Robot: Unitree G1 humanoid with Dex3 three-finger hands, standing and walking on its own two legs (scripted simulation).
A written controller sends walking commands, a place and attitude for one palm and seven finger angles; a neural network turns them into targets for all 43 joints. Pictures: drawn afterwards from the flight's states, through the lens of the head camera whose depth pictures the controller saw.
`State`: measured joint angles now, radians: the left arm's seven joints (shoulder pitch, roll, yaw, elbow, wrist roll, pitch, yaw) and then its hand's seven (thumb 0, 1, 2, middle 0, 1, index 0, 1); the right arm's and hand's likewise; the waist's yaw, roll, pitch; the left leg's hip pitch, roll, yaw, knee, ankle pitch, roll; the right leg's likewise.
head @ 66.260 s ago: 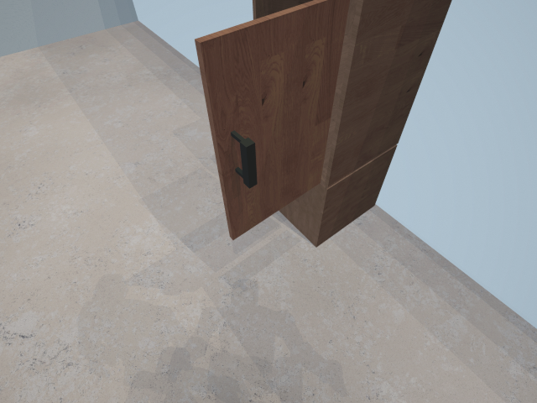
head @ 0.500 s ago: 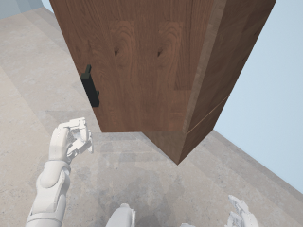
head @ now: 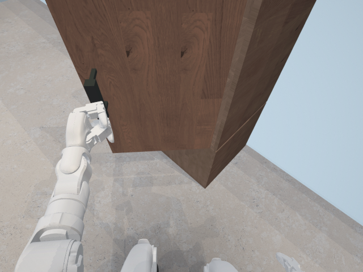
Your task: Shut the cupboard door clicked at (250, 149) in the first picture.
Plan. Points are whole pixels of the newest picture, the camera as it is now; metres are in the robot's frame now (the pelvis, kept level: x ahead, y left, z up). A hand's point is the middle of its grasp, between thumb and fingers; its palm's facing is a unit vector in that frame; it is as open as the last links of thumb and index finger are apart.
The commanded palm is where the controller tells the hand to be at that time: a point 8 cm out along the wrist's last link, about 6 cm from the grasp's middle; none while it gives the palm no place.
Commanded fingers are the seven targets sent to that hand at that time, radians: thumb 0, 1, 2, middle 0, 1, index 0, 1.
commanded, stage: bring the fist close to the handle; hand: left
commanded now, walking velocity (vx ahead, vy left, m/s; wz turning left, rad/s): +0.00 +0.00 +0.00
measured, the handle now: (98, 96) +0.52 +0.22 +0.07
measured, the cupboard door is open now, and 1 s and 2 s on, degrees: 48 43 29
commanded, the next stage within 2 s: push the door shut along its arc in 0.40 s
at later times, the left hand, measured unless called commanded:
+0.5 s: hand (106, 124) +0.43 +0.18 +0.06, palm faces +0.09 -1.00 -0.01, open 3.1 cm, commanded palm +0.40 +0.22 +0.07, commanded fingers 0.00 0.90 0.90 -1.30 -1.50 -1.30 -1.50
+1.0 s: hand (108, 109) +0.47 +0.19 +0.07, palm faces -0.02 -1.00 -0.02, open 3.2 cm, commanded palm +0.47 +0.21 +0.07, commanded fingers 0.00 0.90 0.90 -1.30 -1.50 -1.30 -1.50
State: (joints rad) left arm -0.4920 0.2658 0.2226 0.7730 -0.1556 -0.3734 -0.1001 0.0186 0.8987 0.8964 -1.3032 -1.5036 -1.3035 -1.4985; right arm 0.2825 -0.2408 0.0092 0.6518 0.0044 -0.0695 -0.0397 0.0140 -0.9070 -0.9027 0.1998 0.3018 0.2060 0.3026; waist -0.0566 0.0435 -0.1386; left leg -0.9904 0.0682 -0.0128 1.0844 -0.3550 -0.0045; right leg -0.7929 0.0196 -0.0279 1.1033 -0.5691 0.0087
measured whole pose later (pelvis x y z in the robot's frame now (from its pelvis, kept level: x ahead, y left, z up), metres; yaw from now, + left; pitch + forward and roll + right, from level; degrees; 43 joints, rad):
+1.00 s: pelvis +0.00 +0.00 -0.02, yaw -1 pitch +20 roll -4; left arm -0.80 0.43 0.31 1.10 -0.15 -0.40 -0.27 0.02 0.89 0.90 -1.33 -1.50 -1.34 -1.50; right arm 0.33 -0.26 0.00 0.69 0.01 -0.01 -0.03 0.01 -0.91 -0.90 0.20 0.30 0.21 0.30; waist -0.10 0.05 -0.14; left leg -1.14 0.08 -0.03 1.17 -0.38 -0.01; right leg -0.93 0.03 -0.04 1.17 -0.59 0.01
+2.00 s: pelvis -0.01 +0.02 -0.06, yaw -5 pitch +30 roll -7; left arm -1.37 0.72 0.34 1.36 0.04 -0.21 -0.39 -0.03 0.83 0.91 -1.30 -1.50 -1.30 -1.50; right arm 0.43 -0.26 0.06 0.67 -0.03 -0.05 0.00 0.01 -0.91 -0.90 0.20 0.30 0.21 0.30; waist -0.28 0.09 -0.12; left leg -1.47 0.11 -0.04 1.35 -0.41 0.02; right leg -1.25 0.07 -0.03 1.34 -0.61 0.03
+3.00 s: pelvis +0.03 -0.01 -0.01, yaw -1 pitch +21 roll -2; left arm -0.80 0.24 0.29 1.04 -0.03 -0.44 0.07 0.02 0.90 0.90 -1.30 -1.50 -1.30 -1.50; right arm 0.35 -0.25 -0.04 0.66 -0.05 0.04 0.06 0.01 -0.91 -0.90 0.20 0.30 0.20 0.30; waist -0.14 0.05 -0.15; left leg -1.09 0.08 -0.02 1.12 -0.40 -0.02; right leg -0.90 0.04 -0.02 1.13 -0.61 -0.01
